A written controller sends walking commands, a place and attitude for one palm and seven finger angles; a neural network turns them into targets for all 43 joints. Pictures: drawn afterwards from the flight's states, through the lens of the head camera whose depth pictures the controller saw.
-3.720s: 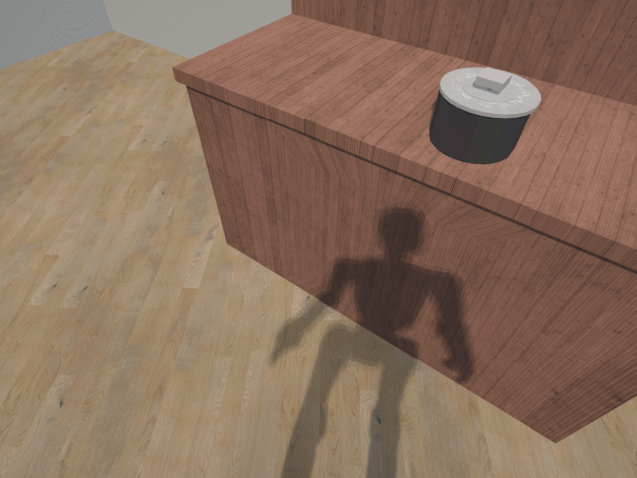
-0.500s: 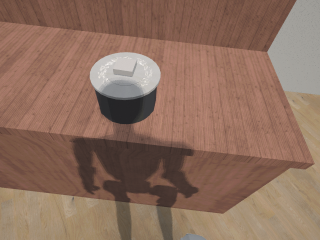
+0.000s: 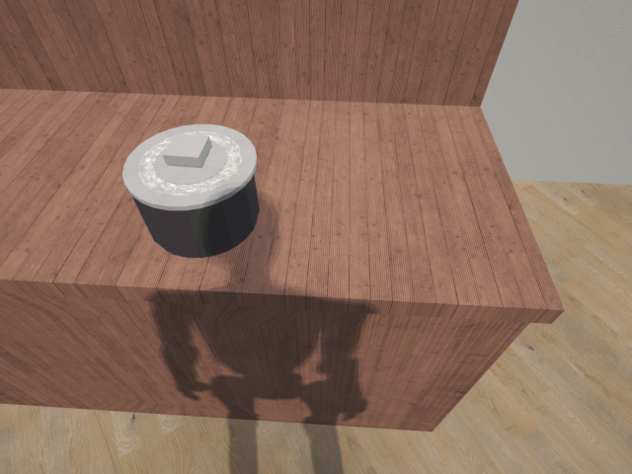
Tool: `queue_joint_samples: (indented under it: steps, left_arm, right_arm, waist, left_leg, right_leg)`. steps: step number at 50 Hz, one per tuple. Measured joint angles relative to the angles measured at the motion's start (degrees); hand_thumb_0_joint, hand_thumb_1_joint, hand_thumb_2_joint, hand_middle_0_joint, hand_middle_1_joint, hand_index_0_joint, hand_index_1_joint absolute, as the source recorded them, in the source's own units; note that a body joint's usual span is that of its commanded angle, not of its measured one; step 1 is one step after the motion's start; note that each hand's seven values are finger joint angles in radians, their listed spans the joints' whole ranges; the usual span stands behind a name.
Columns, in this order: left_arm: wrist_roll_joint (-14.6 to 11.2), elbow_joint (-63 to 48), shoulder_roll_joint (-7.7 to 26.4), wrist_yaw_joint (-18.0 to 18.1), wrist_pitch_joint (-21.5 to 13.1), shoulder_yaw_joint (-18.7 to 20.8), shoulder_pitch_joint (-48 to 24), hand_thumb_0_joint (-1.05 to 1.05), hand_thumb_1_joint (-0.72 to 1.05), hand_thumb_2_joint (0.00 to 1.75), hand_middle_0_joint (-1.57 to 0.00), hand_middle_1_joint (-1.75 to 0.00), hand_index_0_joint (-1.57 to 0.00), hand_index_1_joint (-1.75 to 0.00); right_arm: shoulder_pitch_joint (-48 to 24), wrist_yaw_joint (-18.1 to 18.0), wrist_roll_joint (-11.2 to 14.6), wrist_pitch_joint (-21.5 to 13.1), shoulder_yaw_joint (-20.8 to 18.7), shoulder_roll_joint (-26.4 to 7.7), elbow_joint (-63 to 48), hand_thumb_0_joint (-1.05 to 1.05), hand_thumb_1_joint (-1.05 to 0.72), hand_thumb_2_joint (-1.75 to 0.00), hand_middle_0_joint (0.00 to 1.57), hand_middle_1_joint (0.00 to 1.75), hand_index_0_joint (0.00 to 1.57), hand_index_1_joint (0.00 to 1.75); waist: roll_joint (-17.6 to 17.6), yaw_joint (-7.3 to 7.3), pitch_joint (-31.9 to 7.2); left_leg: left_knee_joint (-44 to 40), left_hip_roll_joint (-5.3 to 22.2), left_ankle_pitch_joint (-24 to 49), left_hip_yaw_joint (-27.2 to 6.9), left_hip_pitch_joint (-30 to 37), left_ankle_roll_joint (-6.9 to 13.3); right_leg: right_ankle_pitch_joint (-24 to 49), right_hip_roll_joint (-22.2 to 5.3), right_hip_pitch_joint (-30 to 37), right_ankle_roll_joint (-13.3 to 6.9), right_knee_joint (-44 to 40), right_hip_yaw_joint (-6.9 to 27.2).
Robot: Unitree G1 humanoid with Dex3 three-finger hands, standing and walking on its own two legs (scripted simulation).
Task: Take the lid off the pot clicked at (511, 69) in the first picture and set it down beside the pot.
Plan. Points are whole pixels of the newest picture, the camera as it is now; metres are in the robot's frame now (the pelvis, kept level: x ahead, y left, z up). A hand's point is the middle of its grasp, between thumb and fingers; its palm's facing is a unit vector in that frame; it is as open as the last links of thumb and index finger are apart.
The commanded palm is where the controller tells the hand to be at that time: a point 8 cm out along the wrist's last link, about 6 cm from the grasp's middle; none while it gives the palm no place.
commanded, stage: come to a stop and stand still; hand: left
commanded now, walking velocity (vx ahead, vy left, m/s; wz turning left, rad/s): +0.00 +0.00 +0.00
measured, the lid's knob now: (187, 149) +0.51 +0.21 +0.14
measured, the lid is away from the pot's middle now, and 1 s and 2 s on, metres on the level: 0.00 0.00 0.00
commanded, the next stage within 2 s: look again from close up in 0.18 s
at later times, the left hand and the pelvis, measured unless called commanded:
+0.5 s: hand out of the picture +0.00 +0.19 -0.18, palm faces +0.01 -0.98 -0.20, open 7.4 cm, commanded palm none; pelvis +0.01 +0.02 -0.01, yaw +0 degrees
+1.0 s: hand out of the picture +0.05 +0.24 -0.17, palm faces -0.02 -0.97 -0.24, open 7.4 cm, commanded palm none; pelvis +0.01 +0.05 +0.00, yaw -1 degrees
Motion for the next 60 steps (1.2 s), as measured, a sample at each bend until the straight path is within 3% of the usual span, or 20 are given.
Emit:
queue_joint_samples:
  steps: [14, 23, 39, 60]
  left_arm:
    - [0.12, 3.62, -1.33, -0.09, -0.1, -0.18, 5.51, 0.0, 0.91, 0.9, -0.2, -0.3, -0.2, -0.3]
    - [0.44, 0.49, -2.55, 0.63, -0.52, -1.66, 7.79, 0.0, 0.91, 0.9, -0.2, -0.3, -0.2, -0.3]
    - [0.68, -4.43, 0.86, 1.13, -0.11, -0.58, 2.78, 0.0, 0.91, 0.9, -0.2, -0.3, -0.2, -0.3]
    - [0.84, -3.44, 0.94, 0.67, 0.61, -1.33, 4.84, 0.0, 0.91, 0.9, -0.2, -0.3, -0.2, -0.3]
  right_arm:
    - [-0.04, -0.47, 0.13, -0.75, 0.19, 0.37, -0.03, 0.0, -0.91, -0.9, 0.2, 0.3, 0.2, 0.3]
    - [-1.39, 0.03, -0.15, -0.71, -1.19, -1.45, -6.3, 0.01, -0.92, -0.9, 0.2, 0.3, 0.2, 0.3]
    - [-4.78, 0.36, -0.01, -1.33, -0.76, -2.17, -7.54, 0.0, -0.92, -0.9, 0.2, 0.3, 0.2, 0.3]
    - [-4.9, 0.67, 0.43, -1.14, -0.23, -2.12, -6.59, 0.0, -0.91, -0.9, 0.2, 0.3, 0.2, 0.3]
  waist:
    - [0.2, 0.97, -0.32]
    - [1.75, 0.69, 0.25]
    - [0.61, 1.46, 0.82]
    - [-0.36, 1.73, 2.7]
  left_leg:
    - [-0.61, 0.24, -0.19, -0.42, 0.65, -0.03]
    - [6.31, -0.43, -3.74, -0.14, -3.26, 1.14]
    - [6.61, -3.32, -4.38, 1.72, -2.6, 3.89]
    - [4.32, -3.97, -2.95, 2.69, -1.51, 4.68]
  right_leg:
    - [0.31, 0.29, 1.35, -0.07, -1.79, -0.42]
    - [-2.24, -0.53, -1.78, 0.89, 3.35, -0.03]
    - [-3.13, -3.49, -2.06, 3.77, 5.06, 1.8]
    - [-1.51, -4.1, -1.36, 4.64, 3.0, 2.75]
